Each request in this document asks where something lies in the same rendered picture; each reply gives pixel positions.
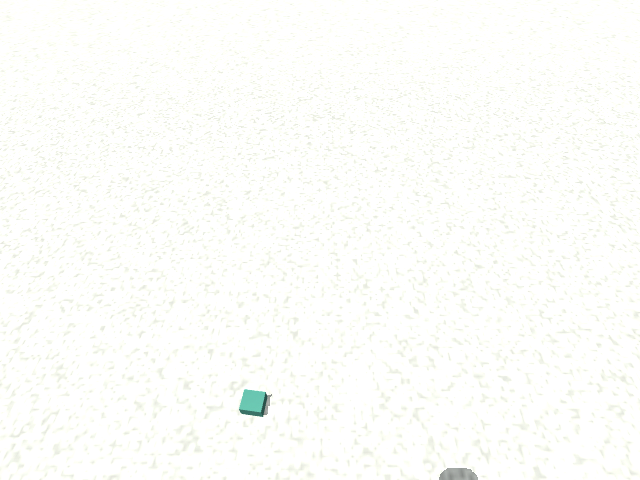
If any small box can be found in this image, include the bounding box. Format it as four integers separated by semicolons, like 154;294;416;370
239;389;267;417

